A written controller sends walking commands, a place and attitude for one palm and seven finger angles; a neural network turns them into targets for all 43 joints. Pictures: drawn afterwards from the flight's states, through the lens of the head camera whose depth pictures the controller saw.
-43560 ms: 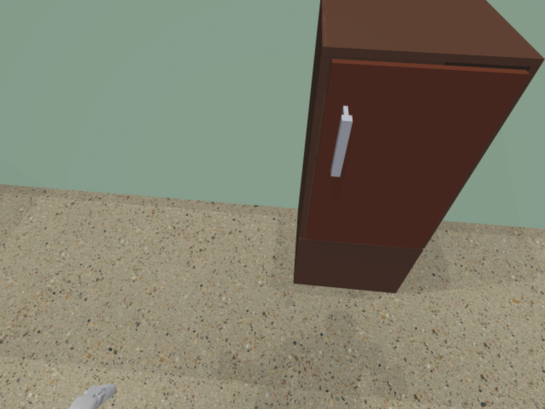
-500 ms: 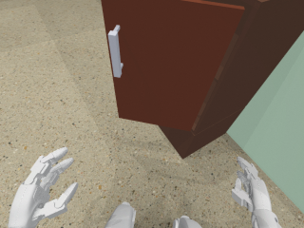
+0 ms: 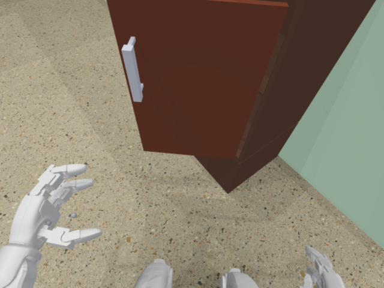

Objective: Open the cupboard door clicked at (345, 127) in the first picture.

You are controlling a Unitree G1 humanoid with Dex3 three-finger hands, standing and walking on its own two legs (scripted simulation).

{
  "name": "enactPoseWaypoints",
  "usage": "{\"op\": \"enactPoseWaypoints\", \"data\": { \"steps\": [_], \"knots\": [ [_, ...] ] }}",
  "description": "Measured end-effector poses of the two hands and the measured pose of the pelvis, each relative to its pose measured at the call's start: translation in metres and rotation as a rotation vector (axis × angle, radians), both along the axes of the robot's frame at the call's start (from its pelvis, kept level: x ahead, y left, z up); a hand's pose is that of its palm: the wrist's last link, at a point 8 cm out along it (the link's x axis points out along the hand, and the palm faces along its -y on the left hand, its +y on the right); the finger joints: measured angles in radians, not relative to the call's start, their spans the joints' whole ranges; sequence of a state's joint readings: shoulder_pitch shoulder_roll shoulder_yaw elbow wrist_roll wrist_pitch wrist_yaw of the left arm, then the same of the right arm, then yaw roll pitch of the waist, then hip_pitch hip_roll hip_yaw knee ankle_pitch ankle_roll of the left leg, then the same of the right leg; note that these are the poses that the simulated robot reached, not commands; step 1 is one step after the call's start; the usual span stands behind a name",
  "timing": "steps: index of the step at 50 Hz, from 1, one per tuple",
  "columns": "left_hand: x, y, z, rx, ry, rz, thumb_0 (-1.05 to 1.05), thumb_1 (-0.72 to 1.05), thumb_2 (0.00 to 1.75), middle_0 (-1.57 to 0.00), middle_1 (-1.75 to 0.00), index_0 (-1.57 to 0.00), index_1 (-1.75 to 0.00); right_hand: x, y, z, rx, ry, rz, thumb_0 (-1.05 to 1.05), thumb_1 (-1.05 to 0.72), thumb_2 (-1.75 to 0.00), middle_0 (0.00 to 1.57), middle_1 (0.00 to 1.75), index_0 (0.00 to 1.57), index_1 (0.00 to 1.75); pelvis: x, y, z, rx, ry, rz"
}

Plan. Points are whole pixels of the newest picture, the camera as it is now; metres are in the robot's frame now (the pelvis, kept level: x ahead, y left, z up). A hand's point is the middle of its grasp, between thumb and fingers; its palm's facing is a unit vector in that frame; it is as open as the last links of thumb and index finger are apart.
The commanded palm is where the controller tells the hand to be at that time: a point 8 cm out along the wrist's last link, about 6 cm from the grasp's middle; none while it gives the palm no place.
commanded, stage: raise the hand with hooked fingers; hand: left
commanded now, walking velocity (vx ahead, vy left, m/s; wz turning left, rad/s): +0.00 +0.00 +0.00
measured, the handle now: (135, 71) +0.60 +0.19 +0.08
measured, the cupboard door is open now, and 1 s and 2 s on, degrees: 48 48 48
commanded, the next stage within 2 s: move the hooked fingers beside the handle in 1.08 s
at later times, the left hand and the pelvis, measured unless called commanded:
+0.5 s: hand (50, 174) +0.29 +0.27 +0.09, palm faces +0.00 -1.00 -0.07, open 13.9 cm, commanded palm +0.27 +0.32 +0.10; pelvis +0.02 +0.01 +0.02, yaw +0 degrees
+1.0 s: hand (58, 164) +0.31 +0.26 +0.10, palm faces -0.02 -1.00 -0.05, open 14.0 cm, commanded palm +0.28 +0.31 +0.10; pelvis +0.02 +0.00 +0.03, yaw -1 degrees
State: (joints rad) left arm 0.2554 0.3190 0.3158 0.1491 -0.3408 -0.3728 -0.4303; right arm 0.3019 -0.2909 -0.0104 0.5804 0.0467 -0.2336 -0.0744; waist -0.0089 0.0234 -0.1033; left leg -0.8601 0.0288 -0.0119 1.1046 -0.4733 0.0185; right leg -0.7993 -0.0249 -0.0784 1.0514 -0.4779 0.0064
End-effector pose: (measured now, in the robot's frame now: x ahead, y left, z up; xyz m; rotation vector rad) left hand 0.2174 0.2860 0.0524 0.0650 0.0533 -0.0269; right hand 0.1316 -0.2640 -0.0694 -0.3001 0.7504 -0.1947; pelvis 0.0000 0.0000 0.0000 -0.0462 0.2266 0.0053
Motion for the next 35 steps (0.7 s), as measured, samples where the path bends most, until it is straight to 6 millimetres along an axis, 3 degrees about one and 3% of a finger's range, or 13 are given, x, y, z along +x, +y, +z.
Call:
{"op": "enactPoseWaypoints", "data": {
  "steps": [5, 11, 16, 23, 29, 35],
  "knots": [
    [0.013, 0.001, 0.007, -0.008, -0.007, -0.05, -0.01, -0.21, 0.42, -0.28, -1.01, -0.28, -1.02, 0.019, 0.008, 0.019, -0.013, -0.077, 0.013, 0.01, -0.91, -0.9, 0.2, 0.3, 0.2, 0.3, 0.002, 0.004, 0.006, -0.004, -0.019, -0.004],
    [0.024, 0.024, 0.034, 0.001, -0.082, 0.04, -0.01, -0.34, 0.36, -0.29, -1.1, -0.29, -1.11, 0.04, 0.029, 0.032, 0.027, -0.13, 0.064, 0.01, -0.91, -0.9, 0.2, 0.3, 0.2, 0.3, 0.008, 0.007, 0.014, -0.008, -0.034, 0.003],
    [0.031, 0.034, 0.03, 0.0, 0.003, 0.03, -0.01, -0.43, 0.32, -0.29, -1.15, -0.29, -1.16, 0.048, 0.041, 0.031, 0.058, -0.123, 0.098, 0.01, -0.91, -0.9, 0.2, 0.3, 0.2, 0.3, 0.011, 0.009, 0.017, -0.009, -0.035, 0.007],
    [0.048, 0.039, 0.036, -0.004, -0.017, 0.02, -0.01, -0.48, 0.3, -0.3, -1.19, -0.3, -1.19, 0.044, 0.041, 0.025, 0.049, -0.068, 0.096, 0.01, -0.9, -0.9, 0.2, 0.3, 0.21, 0.3, 0.014, 0.008, 0.02, -0.007, -0.036, 0.004],
    [0.067, 0.048, 0.051, -0.002, -0.048, 0.021, -0.02, -0.49, 0.3, -0.3, -1.2, -0.3, -1.2, 0.034, 0.03, 0.023, 0.037, -0.021, 0.062, 0.01, -0.9, -0.9, 0.2, 0.3, 0.21, 0.3, 0.019, 0.006, 0.023, -0.004, -0.035, 0.001],
    [0.078, 0.046, 0.049, -0.028, 0.007, -0.008, -0.02, -0.5, 0.3, -0.3, -1.2, -0.3, -1.2, 0.025, 0.016, 0.025, 0.026, 0.001, 0.025, 0.01, -0.91, -0.9, 0.2, 0.3, 0.21, 0.3, 0.022, 0.004, 0.027, 0.002, -0.028, -0.009]
  ]
}}
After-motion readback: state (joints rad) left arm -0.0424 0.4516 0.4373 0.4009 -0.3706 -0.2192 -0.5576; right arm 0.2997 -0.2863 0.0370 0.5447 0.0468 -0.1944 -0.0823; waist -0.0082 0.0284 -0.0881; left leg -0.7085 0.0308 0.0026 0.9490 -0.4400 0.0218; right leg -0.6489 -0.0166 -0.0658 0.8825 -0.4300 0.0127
